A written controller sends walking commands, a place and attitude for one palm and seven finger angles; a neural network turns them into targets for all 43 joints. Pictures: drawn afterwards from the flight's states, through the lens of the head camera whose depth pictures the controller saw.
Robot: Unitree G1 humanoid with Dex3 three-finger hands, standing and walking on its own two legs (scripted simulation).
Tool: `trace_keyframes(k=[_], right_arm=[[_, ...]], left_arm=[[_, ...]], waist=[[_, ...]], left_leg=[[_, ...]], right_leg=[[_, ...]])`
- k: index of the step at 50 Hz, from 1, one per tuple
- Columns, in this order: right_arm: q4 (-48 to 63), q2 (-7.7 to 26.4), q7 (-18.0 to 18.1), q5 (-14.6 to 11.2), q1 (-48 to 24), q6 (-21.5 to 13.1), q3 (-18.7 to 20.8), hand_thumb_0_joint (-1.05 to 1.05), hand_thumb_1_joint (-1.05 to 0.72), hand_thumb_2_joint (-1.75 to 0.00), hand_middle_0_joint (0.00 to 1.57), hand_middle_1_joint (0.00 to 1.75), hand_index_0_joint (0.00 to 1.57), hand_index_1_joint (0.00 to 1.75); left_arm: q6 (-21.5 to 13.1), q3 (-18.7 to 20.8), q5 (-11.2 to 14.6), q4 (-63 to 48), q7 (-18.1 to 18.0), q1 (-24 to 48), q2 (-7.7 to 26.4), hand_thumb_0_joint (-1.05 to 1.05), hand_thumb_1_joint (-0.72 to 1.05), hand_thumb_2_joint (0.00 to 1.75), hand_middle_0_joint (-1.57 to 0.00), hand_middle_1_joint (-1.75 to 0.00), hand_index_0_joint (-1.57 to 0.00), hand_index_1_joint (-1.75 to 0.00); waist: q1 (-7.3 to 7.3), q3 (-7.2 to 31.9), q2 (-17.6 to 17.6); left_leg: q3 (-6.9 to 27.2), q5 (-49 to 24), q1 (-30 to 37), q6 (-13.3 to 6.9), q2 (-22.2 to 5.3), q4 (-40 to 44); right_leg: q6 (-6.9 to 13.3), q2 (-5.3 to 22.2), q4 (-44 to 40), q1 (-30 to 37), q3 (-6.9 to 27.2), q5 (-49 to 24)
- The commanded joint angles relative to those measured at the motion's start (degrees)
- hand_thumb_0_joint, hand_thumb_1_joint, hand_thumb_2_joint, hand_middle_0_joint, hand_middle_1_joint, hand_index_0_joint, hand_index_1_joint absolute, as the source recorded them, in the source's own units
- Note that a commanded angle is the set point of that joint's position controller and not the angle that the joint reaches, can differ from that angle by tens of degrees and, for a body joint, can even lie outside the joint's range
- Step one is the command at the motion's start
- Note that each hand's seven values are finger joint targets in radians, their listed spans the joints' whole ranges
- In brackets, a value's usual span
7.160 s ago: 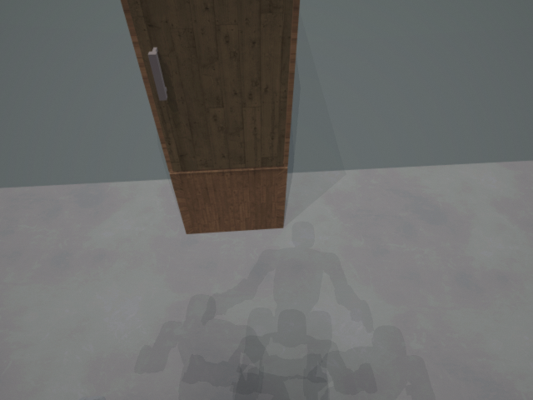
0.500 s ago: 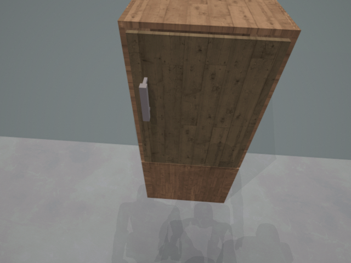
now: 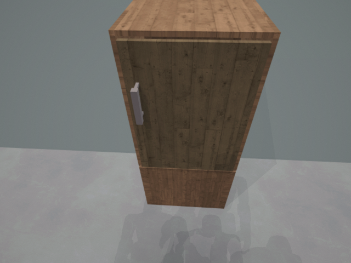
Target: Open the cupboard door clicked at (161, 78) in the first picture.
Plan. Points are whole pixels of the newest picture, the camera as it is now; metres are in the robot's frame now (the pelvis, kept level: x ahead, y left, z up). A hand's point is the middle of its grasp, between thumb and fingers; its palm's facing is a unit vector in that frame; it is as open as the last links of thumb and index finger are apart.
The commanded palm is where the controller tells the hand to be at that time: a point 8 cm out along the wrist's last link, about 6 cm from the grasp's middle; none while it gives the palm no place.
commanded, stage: shuffle to correct the standing spot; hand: left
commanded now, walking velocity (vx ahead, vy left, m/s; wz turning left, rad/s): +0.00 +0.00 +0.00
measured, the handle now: (138, 103) +0.59 +0.16 +0.05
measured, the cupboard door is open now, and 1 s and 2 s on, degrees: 0 0 0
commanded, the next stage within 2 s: come to a stop and stand still in 0.28 s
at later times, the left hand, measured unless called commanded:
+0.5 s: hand out of the picture -0.02 +0.13 -0.18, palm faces +0.10 -0.99 -0.13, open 7.4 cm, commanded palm none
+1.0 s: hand out of the picture +0.03 +0.18 -0.18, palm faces +0.03 -0.97 -0.23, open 7.4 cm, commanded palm none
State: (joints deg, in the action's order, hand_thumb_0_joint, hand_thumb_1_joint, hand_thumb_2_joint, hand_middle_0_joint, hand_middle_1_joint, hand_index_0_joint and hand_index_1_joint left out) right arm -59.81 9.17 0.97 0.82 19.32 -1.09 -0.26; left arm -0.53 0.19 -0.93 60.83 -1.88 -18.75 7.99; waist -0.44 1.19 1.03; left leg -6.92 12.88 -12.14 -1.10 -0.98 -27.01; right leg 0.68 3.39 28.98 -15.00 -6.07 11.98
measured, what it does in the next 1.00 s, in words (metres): stands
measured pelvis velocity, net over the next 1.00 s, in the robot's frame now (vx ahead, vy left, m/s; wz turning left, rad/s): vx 0.00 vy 0.00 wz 0.00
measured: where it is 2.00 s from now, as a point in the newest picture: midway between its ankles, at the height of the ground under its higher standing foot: outside the picture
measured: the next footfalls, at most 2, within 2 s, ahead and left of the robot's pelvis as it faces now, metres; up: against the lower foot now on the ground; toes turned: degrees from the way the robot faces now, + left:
none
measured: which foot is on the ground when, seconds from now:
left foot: down 0.00-1.00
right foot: down 0.00-1.00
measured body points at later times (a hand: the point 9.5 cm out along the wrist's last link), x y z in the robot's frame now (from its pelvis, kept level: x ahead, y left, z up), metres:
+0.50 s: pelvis +0.03 -0.02 +0.00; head +0.02 -0.02 +0.45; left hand -0.02 +0.18 -0.17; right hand -0.01 -0.22 -0.16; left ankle +0.02 +0.11 -0.74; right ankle +0.04 -0.11 -0.74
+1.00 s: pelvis +0.00 +0.00 -0.01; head +0.00 +0.00 +0.44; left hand +0.03 +0.23 -0.16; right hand +0.04 -0.23 -0.16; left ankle +0.02 +0.11 -0.74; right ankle +0.04 -0.11 -0.74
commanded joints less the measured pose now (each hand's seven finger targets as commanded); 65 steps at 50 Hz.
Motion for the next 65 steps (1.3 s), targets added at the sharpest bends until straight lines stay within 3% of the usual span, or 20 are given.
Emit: trace_keyframes(k=[1,5,11,17,21,22,25,27,29,34,40,41,42,43,44,46,48,51,61,65], right_arm=[[0.9,3.3,0.1,0.3,4.1,-0.4,0.4,0.0,-0.9,-0.9,0.2,0.3,0.2,0.3],[-0.3,2.9,0.2,0.3,4.6,-0.5,0.3,0.0,-0.9,-0.9,0.2,0.3,0.2,0.3],[-0.5,3.4,0.4,1.0,5.0,0.2,1.2,0.0,-0.9,-0.9,0.2,0.3,0.2,0.3],[-0.2,2.6,0.6,0.7,5.3,-0.7,1.7,0.0,-0.9,-0.9,0.2,0.3,0.2,0.3],[-0.2,0.2,0.5,0.5,6.2,-0.9,1.0,0.0,-0.9,-0.9,0.2,0.3,0.2,0.3],[-0.4,-0.8,0.6,0.4,6.5,-1.0,0.7,0.0,-0.9,-0.9,0.2,0.3,0.2,0.3],[-2.4,-1.4,1.0,0.0,7.9,-1.6,-0.1,0.0,-0.9,-0.9,0.2,0.3,0.2,0.3],[-3.2,-0.4,1.5,-0.3,6.8,-2.2,0.1,0.0,-0.9,-0.9,0.2,0.3,0.2,0.3],[-3.1,0.5,1.9,-0.5,5.7,-2.0,0.4,0.0,-0.9,-0.9,0.2,0.3,0.2,0.3],[-2.2,1.4,2.1,-0.7,3.3,-0.8,1.6,0.0,-0.9,-0.9,0.2,0.3,0.2,0.3],[-1.1,1.7,1.6,-0.3,0.7,-0.1,2.0,0.0,-0.9,-0.9,0.2,0.3,0.2,0.3],[2.7,6.0,1.0,-1.0,-6.0,-0.1,2.7,0.0,-0.9,-0.9,0.2,0.3,0.2,0.3],[4.6,3.3,0.4,-1.0,-4.7,0.2,2.0,0.0,-0.9,-0.9,0.2,0.3,0.2,0.3],[4.0,1.7,0.4,-0.7,0.3,0.3,2.0,0.0,-0.9,-0.9,0.2,0.3,0.2,0.3],[3.9,2.4,0.4,-0.5,0.7,0.4,2.2,0.0,-0.9,-0.9,0.2,0.3,0.2,0.3],[3.8,3.1,0.2,-0.2,-0.3,0.5,2.0,0.0,-0.9,-0.9,0.2,0.3,0.2,0.3],[5.0,4.6,0.0,0.4,-1.6,0.4,1.9,0.0,-0.9,-0.9,0.2,0.3,0.2,0.3],[6.9,7.2,0.0,0.7,-2.8,0.6,2.4,0.0,-0.9,-0.9,0.2,0.3,0.2,0.3],[6.8,7.2,-0.2,0.7,-0.6,0.3,2.0,0.0,-0.9,-0.9,0.2,0.3,0.2,0.3],[5.7,7.1,-0.2,0.6,0.0,-0.1,1.7,0.0,-0.9,-0.9,0.2,0.3,0.2,0.3]], left_arm=[[-0.8,0.9,0.1,-2.2,-0.1,-2.4,5.6,0.0,0.9,0.9,-0.2,-0.3,-0.2,-0.3],[-1.1,0.8,0.1,-1.5,0.0,-2.8,5.1,0.0,0.9,0.9,-0.2,-0.3,-0.2,-0.3],[0.0,1.9,-0.5,-1.3,0.6,-4.4,4.9,0.0,0.9,0.9,-0.2,-0.3,-0.2,-0.3],[-0.8,2.2,-0.6,-1.0,1.1,-7.1,3.4,0.0,0.9,0.9,-0.2,-0.3,-0.2,-0.3],[-1.2,2.4,-0.3,-0.5,0.7,-7.9,3.8,0.0,0.9,0.9,-0.2,-0.3,-0.2,-0.3],[-1.3,2.4,-0.3,-0.2,0.5,-8.1,3.7,0.0,0.9,0.9,-0.2,-0.3,-0.2,-0.3],[-2.0,1.7,0.1,0.5,0.2,-6.4,2.3,0.0,0.9,0.9,-0.2,-0.3,-0.2,-0.3],[-2.1,1.2,0.2,1.1,-0.1,-7.0,1.5,0.0,0.9,0.9,-0.2,-0.3,-0.2,-0.3],[-2.0,1.2,0.3,1.3,-0.5,-7.0,2.1,0.0,0.9,0.9,-0.2,-0.3,-0.2,-0.3],[-0.6,1.9,0.0,-0.8,-0.9,-5.0,3.2,0.0,0.9,0.9,-0.2,-0.3,-0.2,-0.3],[0.1,2.1,-0.2,-2.0,-0.6,-3.5,3.3,0.0,0.9,0.9,-0.2,-0.3,-0.2,-0.3],[-0.1,1.8,-0.2,0.4,-2.6,-7.4,7.1,0.0,0.9,0.9,-0.2,-0.3,-0.2,-0.3],[-1.5,1.8,-0.3,-0.4,-2.2,-5.3,9.1,0.0,0.9,0.9,-0.2,-0.3,-0.2,-0.3],[-1.9,2.0,-0.4,-2.3,-2.0,-4.0,9.4,0.0,0.9,0.9,-0.2,-0.3,-0.2,-0.3],[-1.5,2.1,-0.6,-3.8,-1.7,-1.2,9.1,0.0,0.9,0.9,-0.2,-0.3,-0.2,-0.3],[-0.6,1.7,-0.1,-5.1,-1.2,1.5,8.4,0.0,0.9,0.9,-0.2,-0.3,-0.2,-0.3],[0.3,1.4,-0.3,-5.7,-0.8,1.9,7.6,0.0,0.9,0.9,-0.2,-0.3,-0.2,-0.3],[0.8,1.4,-0.6,-6.1,-0.3,-0.2,6.9,0.0,0.9,0.9,-0.2,-0.3,-0.2,-0.3],[0.2,1.5,-0.5,-7.6,0.1,-1.1,7.6,0.0,0.9,0.9,-0.2,-0.3,-0.2,-0.3],[-0.1,1.3,-0.4,-6.7,0.1,-1.7,7.3,0.0,0.9,0.9,-0.2,-0.3,-0.2,-0.3]], waist=[[-0.05,-6.8,-3.5],[-0.04,-5.2,-2.6],[0.54,-9.0,-1.4],[1.07,-9.2,-0.8],[0.98,-9.8,-5.8],[0.67,-9.2,-7.2],[-0.41,-6.5,-2.2],[0.73,-4.9,2.5],[0.9,-2.5,1.4],[0.79,-2.3,-1.0],[1.07,-3.6,-1.7],[3.04,-3.4,-3.7],[0.26,0.5,-5.9],[-0.87,6.8,-10.0],[-0.98,6.9,-9.2],[-1.17,-0.4,-1.9],[-0.1,-8.0,4.0],[0.94,-9.4,-0.2],[0.36,-6.8,-2.3],[0.41,-5.8,-0.2]], left_leg=[[5.8,4.1,-4.7,-0.4,-3.7,6.3],[5.7,4.0,-3.7,-0.2,-4.0,6.4],[7.3,19.5,-9.7,-1.1,-4.5,7.6],[8.1,18.7,-10.4,-2.0,-5.3,6.8],[3.9,11.1,-10.7,-0.9,-1.9,0.0],[3.2,6.7,-8.7,-0.5,-1.4,-1.4],[4.8,-5.3,-1.8,0.2,-3.5,1.3],[6.2,-17.1,-0.5,-0.1,-5.8,3.0],[6.2,-22.3,0.2,0.0,-6.4,2.9],[6.1,-21.1,0.5,-0.2,-6.7,2.4],[6.7,-7.4,-2.4,-0.6,-6.2,4.2],[3.5,-5.2,-2.2,1.5,-6.8,-7.4],[2.4,2.0,-3.4,2.1,-3.4,-8.2],[4.2,9.1,-3.0,1.5,-2.2,-7.0],[3.6,6.9,-2.0,1.3,-1.4,-4.3],[5.3,2.3,0.2,0.6,-2.6,-0.3],[10.3,3.5,-6.6,-1.1,-6.1,5.2],[12.0,16.5,-13.7,-1.6,-6.0,9.6],[10.9,15.5,-11.2,-1.5,-4.5,8.9],[11.8,14.9,-10.9,-1.4,-5.2,10.2]], right_leg=[[1.7,4.7,-10.5,-1.8,8.4,8.7],[1.7,4.3,-10.8,-0.2,7.8,8.0],[2.3,2.8,-9.2,-2.6,7.5,20.4],[3.5,2.4,-7.2,-1.4,8.1,17.5],[4.8,5.8,-11.9,-1.2,12.8,19.4],[5.1,6.7,-13.1,-1.3,13.4,16.5],[3.9,5.3,-9.8,-1.0,8.7,-0.1],[2.1,3.5,-5.8,3.2,5.4,-15.0],[1.6,3.7,-4.1,6.8,5.1,-20.7],[1.5,4.3,-1.9,5.6,5.3,-20.4],[1.7,3.9,-3.7,3.5,6.5,-9.1],[0.8,7.6,-5.1,2.1,10.9,-30.4],[2.6,12.0,-4.4,6.3,12.3,-40.9],[4.9,12.8,-3.0,9.7,12.6,-33.5],[5.7,11.6,-3.0,8.7,11.3,-26.4],[4.0,7.5,-5.3,-1.2,9.4,-0.6],[1.7,2.9,-4.1,-3.7,6.1,8.0],[1.1,1.5,-3.6,-0.1,5.5,9.5],[1.1,2.9,-7.3,-1.4,7.6,12.3],[1.1,2.7,-6.5,0.1,7.1,8.9]])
